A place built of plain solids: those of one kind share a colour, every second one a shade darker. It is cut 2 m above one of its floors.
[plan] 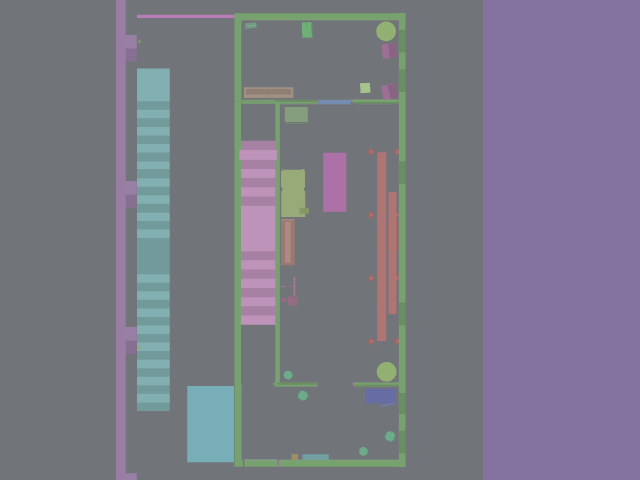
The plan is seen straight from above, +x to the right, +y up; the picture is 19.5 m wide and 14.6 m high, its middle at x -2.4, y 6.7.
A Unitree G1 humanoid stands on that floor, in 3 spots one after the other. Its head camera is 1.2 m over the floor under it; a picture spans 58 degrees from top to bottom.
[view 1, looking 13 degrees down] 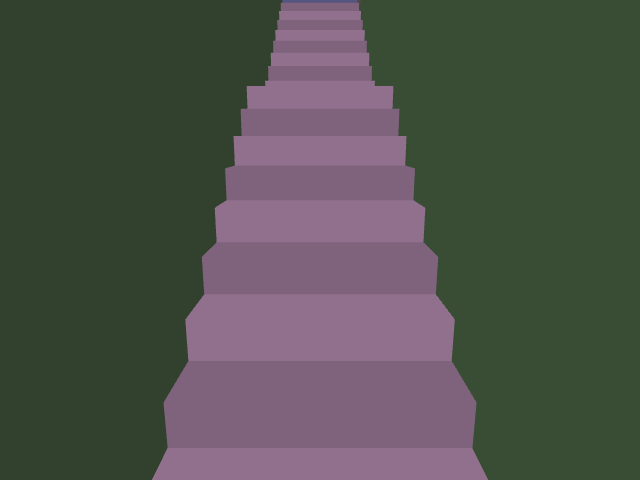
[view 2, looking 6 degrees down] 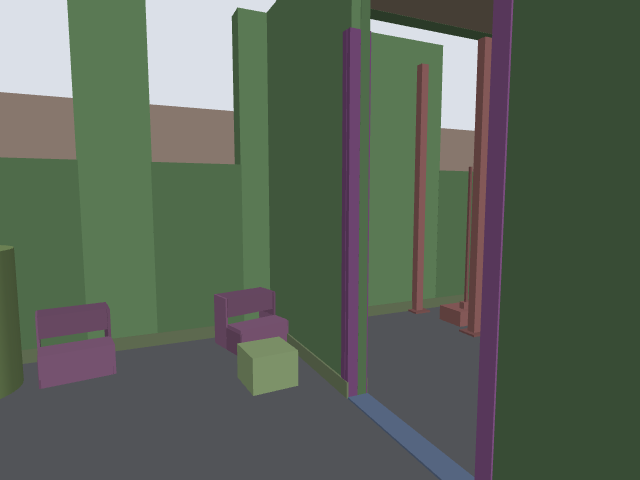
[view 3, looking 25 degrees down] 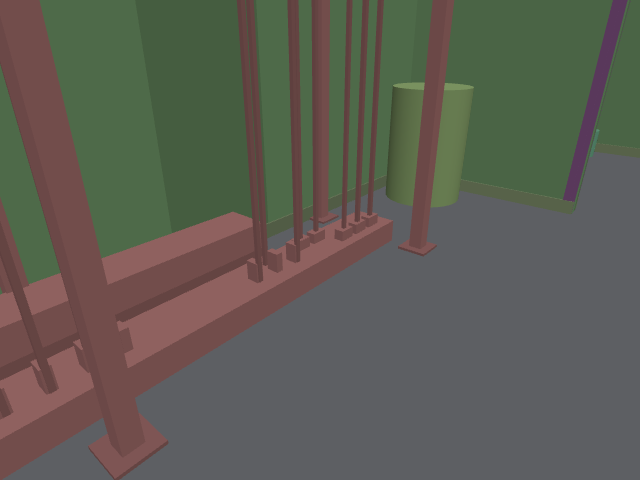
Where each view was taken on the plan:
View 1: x -4.28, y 3.12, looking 90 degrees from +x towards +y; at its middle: stair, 2.18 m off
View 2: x -3.60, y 12.15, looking -25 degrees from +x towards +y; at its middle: wall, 2.83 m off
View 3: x -1.95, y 5.90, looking -50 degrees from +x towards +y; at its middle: locking_bed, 2.49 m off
